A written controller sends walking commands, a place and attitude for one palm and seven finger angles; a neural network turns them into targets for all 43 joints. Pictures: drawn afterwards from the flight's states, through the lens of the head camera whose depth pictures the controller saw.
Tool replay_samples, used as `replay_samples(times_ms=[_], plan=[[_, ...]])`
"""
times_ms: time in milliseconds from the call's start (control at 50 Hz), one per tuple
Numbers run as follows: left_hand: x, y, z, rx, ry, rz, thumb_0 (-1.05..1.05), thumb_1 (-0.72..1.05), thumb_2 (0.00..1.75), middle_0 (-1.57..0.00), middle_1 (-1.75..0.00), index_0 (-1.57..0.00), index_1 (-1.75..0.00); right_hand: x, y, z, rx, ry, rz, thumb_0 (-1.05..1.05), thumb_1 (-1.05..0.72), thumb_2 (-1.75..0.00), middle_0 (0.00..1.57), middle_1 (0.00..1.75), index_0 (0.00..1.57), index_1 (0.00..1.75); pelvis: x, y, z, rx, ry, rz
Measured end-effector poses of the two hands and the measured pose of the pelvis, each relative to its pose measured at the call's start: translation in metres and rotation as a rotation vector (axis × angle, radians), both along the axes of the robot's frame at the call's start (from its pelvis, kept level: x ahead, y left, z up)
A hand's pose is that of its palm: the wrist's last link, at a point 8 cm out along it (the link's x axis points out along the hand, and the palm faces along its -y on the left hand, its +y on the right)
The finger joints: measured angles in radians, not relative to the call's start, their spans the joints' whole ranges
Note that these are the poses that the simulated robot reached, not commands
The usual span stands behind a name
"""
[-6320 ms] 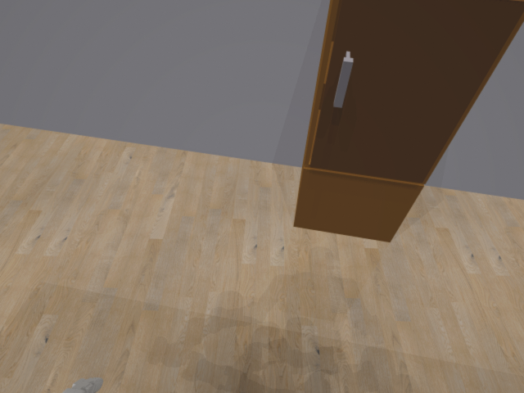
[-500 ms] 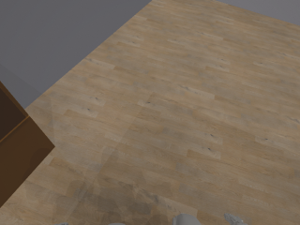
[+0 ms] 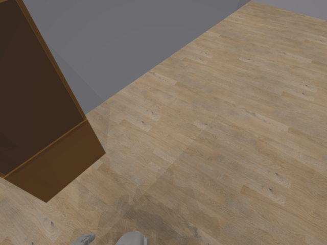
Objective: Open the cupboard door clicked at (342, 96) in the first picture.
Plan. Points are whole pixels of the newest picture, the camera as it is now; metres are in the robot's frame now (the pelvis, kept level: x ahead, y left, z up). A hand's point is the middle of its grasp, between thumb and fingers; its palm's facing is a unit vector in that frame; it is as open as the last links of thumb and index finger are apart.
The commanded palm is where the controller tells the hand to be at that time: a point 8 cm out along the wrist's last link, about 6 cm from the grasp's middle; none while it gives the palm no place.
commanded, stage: turn to face it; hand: left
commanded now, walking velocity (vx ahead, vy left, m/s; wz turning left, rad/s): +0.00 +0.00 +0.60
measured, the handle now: out of the picture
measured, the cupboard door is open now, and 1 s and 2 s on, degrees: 0 0 0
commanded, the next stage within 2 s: take the last steps up to it in 1.20 s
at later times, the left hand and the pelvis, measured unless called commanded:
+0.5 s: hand out of the picture +0.05 +0.30 -0.16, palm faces +0.31 -0.92 -0.24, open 7.3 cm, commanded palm none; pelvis +0.01 +0.07 +0.00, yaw +16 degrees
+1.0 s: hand out of the picture -0.04 +0.24 -0.16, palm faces +0.55 -0.80 -0.26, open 7.3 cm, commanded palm none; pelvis +0.00 +0.03 +0.00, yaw +35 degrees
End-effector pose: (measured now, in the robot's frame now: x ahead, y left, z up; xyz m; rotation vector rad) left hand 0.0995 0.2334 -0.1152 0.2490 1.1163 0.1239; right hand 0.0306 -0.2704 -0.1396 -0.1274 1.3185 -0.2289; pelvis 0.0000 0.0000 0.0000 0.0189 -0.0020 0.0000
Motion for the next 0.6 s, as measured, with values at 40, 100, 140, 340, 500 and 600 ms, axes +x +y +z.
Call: replay_samples(times_ms=[40, 100, 140, 340, 500, 600], plan=[[-0.018, 0.008, -0.005, -0.007, 0.031, 0.04, 0.0, 0.91, 0.9, -0.2, -0.3, -0.21, -0.3, 0.015, 0.003, 0.003, -0.011, -0.002, 0.042, 0.01, -0.91, -0.9, 0.19, 0.3, 0.2, 0.3, 0.001, 0.004, 0.0, 0.0, -0.002, 0.029], [-0.046, 0.026, -0.016, -0.019, 0.08, 0.106, 0.0, 0.9, 0.9, -0.2, -0.3, -0.21, -0.3, 0.044, 0.015, 0.007, -0.031, -0.02, 0.116, 0.01, -0.91, -0.9, 0.19, 0.3, 0.2, 0.3, 0.002, 0.015, -0.004, -0.005, -0.001, 0.071], [-0.064, 0.041, -0.026, -0.026, 0.113, 0.154, 0.0, 0.9, 0.9, -0.2, -0.3, -0.21, -0.3, 0.066, 0.028, 0.009, -0.049, -0.047, 0.171, 0.01, -0.91, -0.9, 0.19, 0.3, 0.2, 0.3, 0.003, 0.025, -0.008, -0.013, 0.001, 0.1], [-0.103, 0.104, -0.037, -0.028, 0.174, 0.311, 0.01, 0.91, 0.9, -0.2, -0.3, -0.2, -0.3, 0.124, 0.092, 0.03, -0.09, -0.174, 0.337, 0.01, -0.91, -0.9, 0.2, 0.3, 0.2, 0.3, 0.005, 0.061, -0.007, -0.049, 0.007, 0.193], [-0.075, 0.11, -0.015, -0.026, 0.028, 0.355, 0.01, 0.91, 0.9, -0.19, -0.3, -0.2, -0.3, 0.12, 0.117, 0.027, -0.033, -0.133, 0.387, 0.01, -0.91, -0.9, 0.2, 0.3, 0.21, 0.3, 0.007, 0.065, 0.003, -0.055, 0.003, 0.286], [-0.058, 0.101, -0.006, -0.017, -0.041, 0.376, 0.0, 0.91, 0.9, -0.2, -0.3, -0.2, -0.3, 0.113, 0.112, 0.018, -0.008, -0.092, 0.399, 0.01, -0.91, -0.9, 0.2, 0.3, 0.21, 0.3, 0.008, 0.056, 0.002, -0.051, 0.001, 0.345]])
